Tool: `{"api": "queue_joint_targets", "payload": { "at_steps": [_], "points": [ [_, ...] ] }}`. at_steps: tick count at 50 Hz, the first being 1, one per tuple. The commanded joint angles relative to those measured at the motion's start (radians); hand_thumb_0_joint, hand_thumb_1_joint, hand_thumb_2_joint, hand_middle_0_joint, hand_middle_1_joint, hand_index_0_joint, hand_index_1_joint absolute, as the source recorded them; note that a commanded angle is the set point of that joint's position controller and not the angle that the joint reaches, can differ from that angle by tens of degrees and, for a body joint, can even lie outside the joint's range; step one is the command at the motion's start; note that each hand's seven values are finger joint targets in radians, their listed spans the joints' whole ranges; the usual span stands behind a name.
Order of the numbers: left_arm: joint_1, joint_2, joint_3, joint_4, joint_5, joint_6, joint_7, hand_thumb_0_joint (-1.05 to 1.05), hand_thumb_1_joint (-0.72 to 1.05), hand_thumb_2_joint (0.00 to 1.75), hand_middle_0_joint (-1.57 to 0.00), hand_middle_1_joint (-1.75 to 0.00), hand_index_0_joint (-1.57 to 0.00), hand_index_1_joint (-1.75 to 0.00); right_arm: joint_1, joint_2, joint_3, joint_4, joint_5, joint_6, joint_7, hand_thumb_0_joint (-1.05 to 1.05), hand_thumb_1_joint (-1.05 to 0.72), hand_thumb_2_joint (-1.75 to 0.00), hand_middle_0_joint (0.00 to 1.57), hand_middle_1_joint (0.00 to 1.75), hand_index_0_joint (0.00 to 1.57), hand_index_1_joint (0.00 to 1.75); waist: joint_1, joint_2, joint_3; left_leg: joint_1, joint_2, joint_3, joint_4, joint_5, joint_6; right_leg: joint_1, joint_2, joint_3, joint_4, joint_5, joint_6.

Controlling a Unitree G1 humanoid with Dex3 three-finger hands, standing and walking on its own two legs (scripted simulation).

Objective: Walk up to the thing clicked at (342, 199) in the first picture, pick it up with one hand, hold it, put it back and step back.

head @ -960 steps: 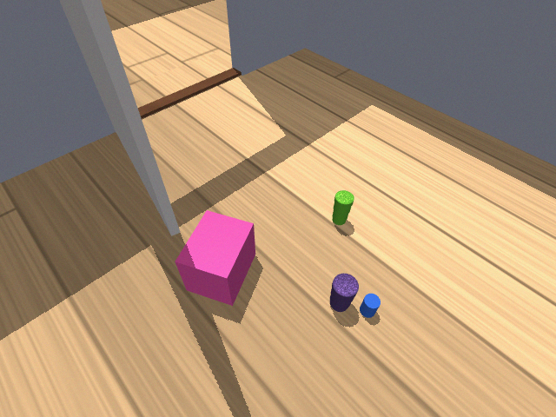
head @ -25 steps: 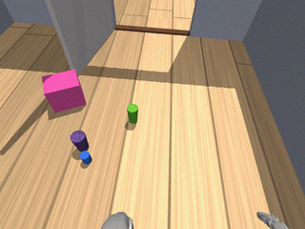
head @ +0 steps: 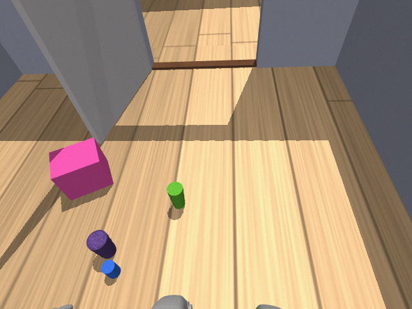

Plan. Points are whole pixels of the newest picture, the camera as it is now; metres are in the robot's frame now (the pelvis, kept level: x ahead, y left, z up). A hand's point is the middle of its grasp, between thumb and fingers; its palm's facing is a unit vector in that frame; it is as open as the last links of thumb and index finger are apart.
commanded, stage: walk up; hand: left
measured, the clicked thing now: (177, 196) +0.73 +0.22 -0.68
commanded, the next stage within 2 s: none
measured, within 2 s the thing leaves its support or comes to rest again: neither
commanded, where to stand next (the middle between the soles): +0.38 +0.03 m, yaw -1 degrees
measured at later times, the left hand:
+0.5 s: hand (87, 278) +0.20 +0.30 -0.14, palm faces -0.04 -0.94 -0.34, open 7.4 cm
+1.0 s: hand (111, 214) +0.36 +0.29 -0.13, palm faces -0.03 -0.90 -0.44, open 7.4 cm
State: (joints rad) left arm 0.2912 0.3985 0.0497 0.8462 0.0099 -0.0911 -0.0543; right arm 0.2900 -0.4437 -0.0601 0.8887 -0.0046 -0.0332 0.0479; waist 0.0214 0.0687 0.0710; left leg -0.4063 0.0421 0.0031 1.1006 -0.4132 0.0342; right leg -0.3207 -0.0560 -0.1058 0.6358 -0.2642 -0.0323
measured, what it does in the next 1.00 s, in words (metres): walks ahead: left foot, then right foot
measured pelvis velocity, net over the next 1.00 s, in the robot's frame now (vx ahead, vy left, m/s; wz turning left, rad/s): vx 0.28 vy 0.01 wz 0.01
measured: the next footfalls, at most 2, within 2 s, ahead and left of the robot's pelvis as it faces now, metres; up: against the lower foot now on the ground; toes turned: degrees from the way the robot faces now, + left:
left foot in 0.26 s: +0.24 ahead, +0.14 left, +0.00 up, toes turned +7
right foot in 0.68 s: +0.36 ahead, -0.12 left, +0.00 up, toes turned -2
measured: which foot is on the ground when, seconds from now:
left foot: up 0.00-0.24, down 0.26-0.70, up 0.72-1.00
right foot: down 0.00-0.30, up 0.32-0.66, down 0.68-1.00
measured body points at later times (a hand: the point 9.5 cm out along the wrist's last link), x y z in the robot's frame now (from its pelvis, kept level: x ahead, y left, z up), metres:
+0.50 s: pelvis +0.17 +0.03 +0.01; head +0.18 +0.05 +0.46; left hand +0.20 +0.35 -0.12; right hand +0.25 -0.29 -0.08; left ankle +0.20 +0.13 -0.72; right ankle +0.22 -0.12 -0.67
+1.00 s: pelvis +0.28 +0.01 -0.01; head +0.31 -0.01 +0.44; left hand +0.36 +0.33 -0.10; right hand +0.36 -0.31 -0.14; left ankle +0.33 +0.16 -0.72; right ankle +0.33 -0.12 -0.72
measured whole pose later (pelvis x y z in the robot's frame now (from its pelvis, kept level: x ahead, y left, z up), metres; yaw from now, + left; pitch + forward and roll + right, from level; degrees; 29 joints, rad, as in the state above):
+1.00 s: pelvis +0.28 +0.01 -0.01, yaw +1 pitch -2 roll +0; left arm 0.22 0.40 0.01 0.88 0.01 -0.05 0.00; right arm 0.22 -0.41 -0.05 0.92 -0.01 0.01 0.03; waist 0.01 0.04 0.11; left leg -0.37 0.05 0.02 0.70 -0.30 0.01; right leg -0.36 -0.07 -0.06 0.70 -0.30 0.00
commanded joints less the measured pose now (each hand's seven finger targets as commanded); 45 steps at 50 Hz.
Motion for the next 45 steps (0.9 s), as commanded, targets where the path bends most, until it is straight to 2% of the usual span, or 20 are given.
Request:
{"api": "queue_joint_targets", "payload": {
  "at_steps": [1,3,8,11,13,14,15,16,17,20,26,30,32,33,34,35,36,37,40,45],
  "points": [
    [0.039,0.289,0.085,-0.068,-0.004,-0.022,0.027,0.00,0.90,0.90,-0.20,-0.30,-0.20,-0.30,0.048,-0.171,-0.053,-0.073,-0.001,-0.033,0.007,0.00,-0.90,-0.90,0.20,0.30,0.20,0.30,0.002,-0.233,-0.026,-0.144,0.051,-0.022,-0.151,0.075,-0.019,0.127,-0.227,0.267,-0.362,0.037,-0.199],
    [0.060,0.293,0.089,-0.073,-0.002,-0.024,0.026,0.00,0.90,0.90,-0.20,-0.30,-0.20,-0.30,-0.010,-0.160,-0.052,-0.092,-0.009,-0.031,0.015,0.00,-0.90,-0.90,0.20,0.30,0.20,0.30,0.025,-0.222,-0.017,-0.152,0.053,-0.003,-0.263,0.094,-0.027,0.140,-0.225,0.241,-0.369,-0.011,-0.205],
    [0.082,0.298,0.083,-0.081,-0.004,-0.019,0.021,0.00,0.90,0.90,-0.20,-0.30,-0.20,-0.30,-0.085,-0.133,-0.049,-0.121,-0.014,-0.043,0.022,0.00,-0.90,-0.90,0.20,0.30,0.20,0.30,0.040,-0.198,-0.037,-0.047,0.025,0.055,-0.457,0.211,-0.020,0.150,-0.212,0.175,-0.306,0.097,-0.175],
    [0.030,0.308,0.076,-0.094,-0.003,-0.008,0.019,0.00,0.90,0.90,-0.20,-0.30,-0.20,-0.30,-0.047,-0.140,-0.059,-0.105,-0.014,-0.048,0.024,0.00,-0.90,-0.90,0.20,0.30,0.20,0.30,-0.016,-0.166,-0.021,0.121,0.002,0.089,-0.530,0.215,-0.004,0.024,-0.213,0.148,-0.251,-0.019,-0.156],
    [0.039,0.244,0.047,-0.103,0.005,-0.007,0.022,0.00,0.90,0.90,-0.20,-0.30,-0.20,-0.30,0.117,-0.202,-0.084,-0.053,-0.016,-0.058,0.006,0.00,-0.90,-0.90,0.20,0.30,0.20,0.30,-0.104,0.005,-0.115,0.412,-0.007,0.034,-0.582,0.121,0.035,-0.100,-0.143,0.072,0.046,0.093,-0.104],
    [0.090,0.161,0.021,-0.110,-0.008,-0.005,0.021,0.00,0.90,0.90,-0.20,-0.30,-0.20,-0.30,0.191,-0.294,-0.111,-0.054,-0.030,-0.065,-0.007,0.00,-0.90,-0.90,0.20,0.30,0.20,0.30,-0.123,0.260,-0.169,0.526,0.217,-0.336,-0.741,-0.086,0.108,-0.270,-0.026,-0.008,0.378,-0.018,-0.030],
    [0.087,0.218,0.043,-0.092,-0.011,0.005,0.031,0.00,0.90,0.90,-0.20,-0.30,-0.20,-0.30,0.178,-0.337,-0.119,-0.090,-0.011,-0.065,-0.011,0.00,-0.90,-0.90,0.20,0.30,0.20,0.30,-0.123,0.199,-0.142,0.519,0.383,-0.683,-0.877,-0.181,0.209,-0.397,0.075,0.056,0.492,-0.273,-0.018],
    [0.053,0.283,0.049,-0.075,-0.003,0.012,0.041,0.00,0.90,0.90,-0.20,-0.30,-0.20,-0.30,0.145,-0.314,-0.115,-0.090,0.011,-0.059,-0.013,0.00,-0.90,-0.90,0.20,0.30,0.20,0.30,-0.103,0.046,-0.077,0.397,0.379,-0.616,-0.850,-0.112,0.223,-0.378,0.012,0.170,0.548,-0.245,-0.022],
    [0.087,0.266,0.043,-0.059,-0.009,0.015,0.037,0.00,0.90,0.90,-0.20,-0.30,-0.20,-0.30,0.082,-0.279,-0.096,-0.107,0.013,-0.060,-0.017,0.00,-0.90,-0.90,0.20,0.30,0.20,0.30,-0.061,0.011,-0.036,0.348,0.331,-0.473,-0.845,-0.022,0.191,-0.363,-0.007,0.196,0.548,-0.172,-0.018],
    [0.140,0.254,0.052,-0.001,-0.012,0.022,0.024,0.00,0.90,0.90,-0.20,-0.30,-0.20,-0.30,0.004,-0.224,-0.069,-0.117,0.010,-0.066,-0.019,0.00,-0.90,-0.90,0.20,0.30,0.20,0.30,-0.019,0.078,0.004,0.198,0.233,-0.211,-0.859,0.073,0.152,-0.247,-0.054,0.162,0.424,-0.067,-0.001],
    [0.047,0.220,0.055,-0.020,0.003,0.024,0.000,0.00,0.90,0.90,-0.20,-0.30,-0.20,-0.30,0.008,-0.250,-0.077,-0.134,-0.006,-0.063,-0.010,0.00,-0.90,-0.90,0.20,0.30,0.20,0.30,-0.040,0.101,0.033,0.159,0.234,-0.145,-0.892,-0.043,0.208,-0.198,-0.064,0.096,0.182,-0.020,0.034],
    [0.035,0.210,0.060,-0.014,0.000,0.002,0.003,0.00,0.90,0.90,-0.20,-0.30,-0.20,-0.30,-0.017,-0.244,-0.075,-0.151,-0.009,-0.048,-0.002,0.00,-0.90,-0.90,0.20,0.30,0.20,0.30,-0.025,0.071,0.003,0.122,0.207,-0.093,-0.789,0.028,0.183,-0.042,-0.017,0.058,-0.004,0.038,0.023],
    [0.101,0.213,0.066,0.014,0.004,-0.006,0.014,0.00,0.90,0.90,-0.20,-0.30,-0.20,-0.30,-0.036,-0.225,-0.064,-0.159,-0.007,-0.033,0.001,0.00,-0.90,-0.90,0.20,0.30,0.20,0.30,0.017,0.017,-0.031,0.056,0.160,-0.037,-0.651,0.024,0.147,0.122,0.037,0.006,-0.081,0.090,0.022],
    [0.156,0.238,0.077,0.034,0.006,-0.013,0.027,0.00,0.90,0.90,-0.20,-0.30,-0.20,-0.30,-0.008,-0.171,-0.046,-0.159,-0.006,-0.027,-0.002,0.00,-0.90,-0.90,0.20,0.30,0.20,0.30,0.041,-0.075,-0.074,0.006,0.128,-0.011,-0.512,0.060,0.114,0.249,0.042,0.051,-0.114,0.047,0.011],
    [0.156,0.285,0.084,0.031,0.014,-0.021,0.049,0.00,0.90,0.90,-0.20,-0.30,-0.20,-0.30,0.024,-0.081,-0.013,-0.151,0.003,-0.022,-0.013,0.00,-0.90,-0.90,0.20,0.30,0.20,0.30,0.051,-0.273,-0.077,-0.078,0.040,0.076,-0.268,0.088,0.052,0.286,-0.123,0.289,-0.254,0.025,-0.032],
    [0.146,0.357,0.091,-0.005,0.009,-0.027,0.059,0.00,0.90,0.90,-0.20,-0.30,-0.20,-0.30,0.056,-0.062,-0.001,-0.157,0.001,-0.011,-0.019,0.00,-0.90,-0.90,0.20,0.30,0.20,0.30,0.030,-0.344,-0.074,-0.211,-0.058,0.056,-0.101,-0.117,-0.005,0.293,-0.348,0.667,-0.372,0.019,-0.143],
    [0.114,0.382,0.088,-0.011,-0.004,-0.015,0.059,0.00,0.90,0.90,-0.20,-0.30,-0.20,-0.30,0.024,-0.168,-0.036,-0.140,-0.008,0.005,-0.034,0.00,-0.90,-0.90,0.20,0.30,0.20,0.30,0.034,-0.228,-0.038,-0.183,-0.010,-0.028,-0.021,-0.186,-0.003,0.190,-0.396,0.698,-0.350,0.002,-0.252],
    [0.085,0.353,0.083,-0.020,-0.011,-0.010,0.063,0.00,0.90,0.90,-0.20,-0.30,-0.20,-0.30,0.032,-0.189,-0.044,-0.119,0.000,0.011,-0.037,0.00,-0.90,-0.90,0.20,0.30,0.20,0.30,0.022,-0.182,-0.030,-0.194,0.007,-0.069,0.009,-0.157,-0.005,0.185,-0.356,0.599,-0.330,0.037,-0.256],
    [0.021,0.303,0.061,-0.027,-0.007,-0.003,0.073,0.00,0.90,0.90,-0.20,-0.30,-0.20,-0.30,0.071,-0.175,-0.046,-0.069,0.001,0.017,-0.034,0.00,-0.90,-0.90,0.20,0.30,0.20,0.30,-0.013,-0.238,-0.061,-0.140,0.036,-0.065,-0.057,-0.035,-0.011,0.150,-0.240,0.360,-0.277,0.173,-0.180],
    [-0.049,0.274,0.046,-0.036,0.005,0.006,0.078,0.00,0.90,0.90,-0.20,-0.30,-0.20,-0.30,0.029,-0.124,-0.034,-0.023,-0.003,0.030,-0.034,0.00,-0.90,-0.90,0.20,0.30,0.20,0.30,-0.014,-0.265,-0.090,0.043,0.028,-0.006,-0.306,0.034,-0.031,0.027,-0.208,0.221,-0.187,0.341,-0.167]
  ]
}}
